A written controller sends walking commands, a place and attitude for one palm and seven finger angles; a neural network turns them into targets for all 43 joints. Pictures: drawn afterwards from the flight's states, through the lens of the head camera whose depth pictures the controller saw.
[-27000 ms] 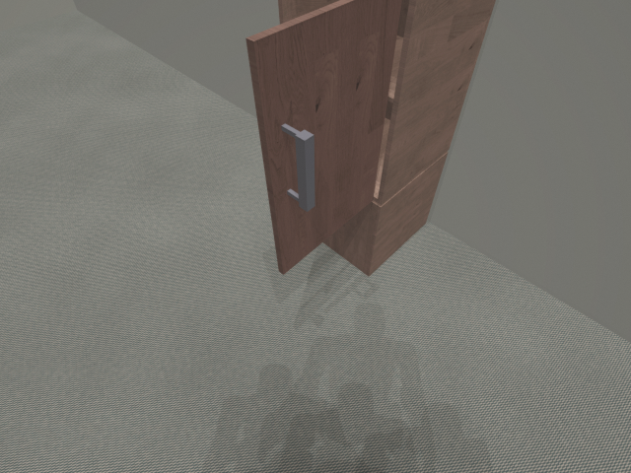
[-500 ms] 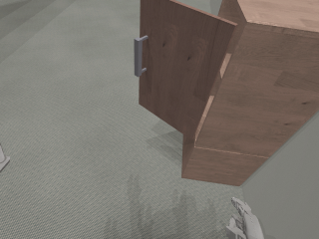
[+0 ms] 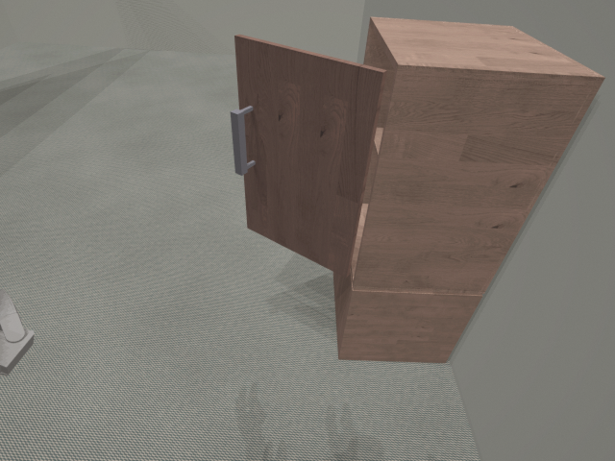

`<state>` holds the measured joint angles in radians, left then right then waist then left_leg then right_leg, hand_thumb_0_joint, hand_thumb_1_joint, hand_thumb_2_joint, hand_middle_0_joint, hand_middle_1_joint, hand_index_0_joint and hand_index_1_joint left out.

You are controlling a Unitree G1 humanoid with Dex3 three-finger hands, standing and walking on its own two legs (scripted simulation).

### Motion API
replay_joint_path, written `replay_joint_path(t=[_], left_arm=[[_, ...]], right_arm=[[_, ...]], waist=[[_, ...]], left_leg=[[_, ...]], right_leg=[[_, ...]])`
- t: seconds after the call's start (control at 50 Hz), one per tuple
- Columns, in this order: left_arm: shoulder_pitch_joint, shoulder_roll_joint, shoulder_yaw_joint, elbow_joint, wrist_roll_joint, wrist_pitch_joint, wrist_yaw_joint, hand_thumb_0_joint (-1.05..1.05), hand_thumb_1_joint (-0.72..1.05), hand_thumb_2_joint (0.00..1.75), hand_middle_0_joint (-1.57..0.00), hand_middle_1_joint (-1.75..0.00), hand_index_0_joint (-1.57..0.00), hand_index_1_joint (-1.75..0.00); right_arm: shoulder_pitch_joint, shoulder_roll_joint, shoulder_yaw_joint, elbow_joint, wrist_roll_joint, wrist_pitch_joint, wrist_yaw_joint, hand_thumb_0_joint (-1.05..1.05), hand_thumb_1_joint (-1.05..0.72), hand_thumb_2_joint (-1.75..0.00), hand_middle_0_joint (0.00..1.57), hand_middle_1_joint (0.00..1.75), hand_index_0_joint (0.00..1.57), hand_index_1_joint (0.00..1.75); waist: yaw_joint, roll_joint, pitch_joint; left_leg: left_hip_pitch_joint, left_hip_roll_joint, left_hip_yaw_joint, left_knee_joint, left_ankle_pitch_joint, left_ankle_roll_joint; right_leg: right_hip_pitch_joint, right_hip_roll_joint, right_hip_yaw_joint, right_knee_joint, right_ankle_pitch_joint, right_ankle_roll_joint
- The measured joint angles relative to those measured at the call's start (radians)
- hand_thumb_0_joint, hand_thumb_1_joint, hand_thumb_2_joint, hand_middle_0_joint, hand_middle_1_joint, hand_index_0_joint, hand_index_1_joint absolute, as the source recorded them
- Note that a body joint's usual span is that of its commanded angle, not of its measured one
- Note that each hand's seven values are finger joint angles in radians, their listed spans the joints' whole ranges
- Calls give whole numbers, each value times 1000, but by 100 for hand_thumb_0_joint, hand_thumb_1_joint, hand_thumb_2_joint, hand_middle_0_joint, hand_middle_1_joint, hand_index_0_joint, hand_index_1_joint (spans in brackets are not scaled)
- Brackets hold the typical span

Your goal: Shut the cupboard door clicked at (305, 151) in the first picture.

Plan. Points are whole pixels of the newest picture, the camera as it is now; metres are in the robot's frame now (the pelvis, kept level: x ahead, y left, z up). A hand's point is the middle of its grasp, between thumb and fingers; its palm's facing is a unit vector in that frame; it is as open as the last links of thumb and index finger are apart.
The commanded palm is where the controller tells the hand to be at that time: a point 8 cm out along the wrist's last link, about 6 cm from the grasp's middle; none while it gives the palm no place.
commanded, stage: stop stepping back and stand still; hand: left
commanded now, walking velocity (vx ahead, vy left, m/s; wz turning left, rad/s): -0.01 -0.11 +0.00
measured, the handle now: (245, 140) +0.90 +0.20 +0.01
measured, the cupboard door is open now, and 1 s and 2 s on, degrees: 57 57 57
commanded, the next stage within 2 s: let the arm hang, fingers relaxed in 0.34 s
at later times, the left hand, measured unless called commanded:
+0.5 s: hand (35, 368) +0.20 +0.31 +0.09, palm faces +0.45 -0.78 -0.43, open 7.4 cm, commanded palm none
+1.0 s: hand out of the picture -0.03 +0.24 -0.17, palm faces +0.08 -0.97 -0.24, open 7.2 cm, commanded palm none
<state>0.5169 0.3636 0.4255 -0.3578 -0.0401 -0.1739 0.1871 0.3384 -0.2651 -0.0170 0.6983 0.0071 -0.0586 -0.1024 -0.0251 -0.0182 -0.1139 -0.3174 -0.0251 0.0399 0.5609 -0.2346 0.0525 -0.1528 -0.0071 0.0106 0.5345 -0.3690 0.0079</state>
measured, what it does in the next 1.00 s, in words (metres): stands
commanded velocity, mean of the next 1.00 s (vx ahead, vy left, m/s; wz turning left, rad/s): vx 0.03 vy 0.02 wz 0.00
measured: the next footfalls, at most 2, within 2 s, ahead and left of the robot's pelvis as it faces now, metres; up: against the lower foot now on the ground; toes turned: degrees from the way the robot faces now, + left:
none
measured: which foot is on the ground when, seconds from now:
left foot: down 0.00-1.00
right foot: down 0.00-1.00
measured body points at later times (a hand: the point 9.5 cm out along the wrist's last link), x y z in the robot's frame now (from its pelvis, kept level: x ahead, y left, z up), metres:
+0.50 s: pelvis +0.00 +0.02 -0.01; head -0.02 +0.01 +0.44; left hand +0.17 +0.35 +0.12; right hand +0.17 -0.23 -0.10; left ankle +0.06 +0.13 -0.73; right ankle -0.04 -0.11 -0.73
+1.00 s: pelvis -0.01 +0.04 +0.01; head +0.00 +0.05 +0.46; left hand -0.04 +0.29 -0.15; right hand +0.01 -0.19 -0.14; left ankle +0.06 +0.13 -0.73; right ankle -0.02 -0.09 -0.73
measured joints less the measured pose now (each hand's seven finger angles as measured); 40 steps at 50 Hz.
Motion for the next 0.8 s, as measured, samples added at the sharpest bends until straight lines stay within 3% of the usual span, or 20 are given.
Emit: replay_joint_path(t=[0.12, 0.22, 0.28, 0.34, 0.44, 0.48, 0.52, 0.56, 0.6, 0.64, 0.68, 0.72, 0.76, 0.8], left_arm=[[-41, 21, -10, -46, 10, -2, -9, 1, 89, 90, -21, -30, -20, -30], [57, 56, -10, -139, 7, -31, -27, 1, 89, 90, -21, -30, -21, -30], [115, 70, -2, -144, 0, -38, -27, 1, 89, 90, -21, -30, -21, -30], [107, 54, 1, -95, 2, -47, -19, 1, 89, 90, -22, -31, -21, -30], [-11, -13, -26, 8, 6, -27, -7, 1, 89, 90, -21, -30, -21, -30], [-94, -18, -89, 140, 40, 1, -46, 0, 89, 90, -21, -30, -20, -30], [-165, -29, -177, 331, 56, 102, -96, 0, 90, 90, -20, -30, -20, -30], [-217, -52, -260, 537, 63, 182, -133, 0, 91, 90, -20, -30, -19, -29], [-246, -79, -336, 718, 67, 226, -162, 0, 91, 90, -20, -30, -19, -29], [-255, -125, -400, 868, 70, 239, -181, 0, 91, 90, -20, -30, -19, -29], [-233, -175, -446, 992, 70, 242, -193, 1, 91, 90, -20, -30, -19, -29], [-213, -208, -429, 1070, 54, 230, -174, -1, 95, 90, -21, -30, -20, -29], [-217, -190, -413, 1125, 56, 216, -165, -4, 100, 90, -21, -30, -21, -30], [-219, -170, -407, 1185, 59, 213, -165, -4, 100, 90, -21, -30, -21, -30]], right_arm=[[-52, 84, 43, -36, -16, -58, 11, 2, -91, -90, 20, 30, 20, 30], [-74, 115, 62, -64, -24, -57, 35, 1, -91, -90, 21, 30, 20, 30], [-71, 102, 51, -59, -20, -27, 45, 1, -90, -90, 21, 30, 20, 30], [-61, 71, 36, -38, -15, -9, 47, 1, -90, -90, 21, 30, 20, 30], [-61, 8, 10, -27, -6, -13, 28, 1, -91, -90, 21, 30, 20, 30], [-95, -23, -4, 17, -13, -33, 63, 1, -91, -90, 20, 30, 20, 30], [-147, -49, 1, 38, -21, -6, 86, 1, -91, -90, 20, 30, 20, 30], [-198, -50, 10, 42, -33, 11, 93, 1, -91, -90, 20, 30, 20, 30], [-228, -33, 25, 38, -40, 21, 97, 1, -91, -90, 20, 30, 20, 30], [-233, -15, 37, 44, -35, 36, 100, 1, -91, -90, 20, 30, 20, 30], [-206, 11, 38, 72, -30, 60, 104, 1, -91, -90, 20, 30, 20, 30], [-166, 38, 39, 112, -32, 81, 105, 1, -91, -90, 20, 30, 20, 30], [-129, 61, 42, 163, -33, 89, 105, 1, -91, -90, 20, 30, 20, 30], [-103, 80, 45, 215, -34, 91, 101, 1, -91, -90, 20, 30, 20, 30]], waist=[[-18, -39, 74], [-34, 1, 65], [-8, 24, 34], [25, 25, 21], [49, 50, 57], [54, 53, 66], [57, 57, 78], [39, 54, 98], [18, 34, 128], [2, 26, 158], [-10, 16, 158], [-5, -2, 152], [13, -17, 160], [24, -28, 164]], left_leg=[[6, -7, 2, -92, 80, -7], [-33, 12, -23, -62, 26, -26], [-84, 17, -32, 86, -89, -45], [-110, 17, -28, 207, -116, -52], [-18, 59, -20, 11, 47, -38], [-48, 37, -20, 51, 30, -31], [-72, 16, -2, 80, 2, -17], [-89, -2, 16, 81, 5, -6], [-97, -17, 31, 73, 20, -3], [-97, -12, 25, 78, 25, -7], [-94, -6, 2, 74, 5, -24], [-93, 1, -18, 67, -15, -37], [-80, 12, -30, 41, 58, -29], [-63, 16, -33, 27, 53, -19]], right_leg=[[-42, 26, -1, -18, 45, -12], [-41, 49, -23, -73, 89, -40], [-38, 54, -20, -74, 79, -49], [-14, 36, -13, -70, 63, -39], [22, 14, -42, -6, -1, -4], [-27, -11, -48, 89, -28, 6], [-89, -30, -27, 178, -71, 7], [-148, -32, -5, 250, -141, 6], [-163, -29, 1, 222, -120, -1], [-154, -17, -3, 188, -8, -11], [-134, -8, -23, 155, -8, -15], [-112, 1, -42, 112, -5, -19], [-90, 13, -55, 80, 7, -20], [-64, 19, -57, 42, 24, -16]])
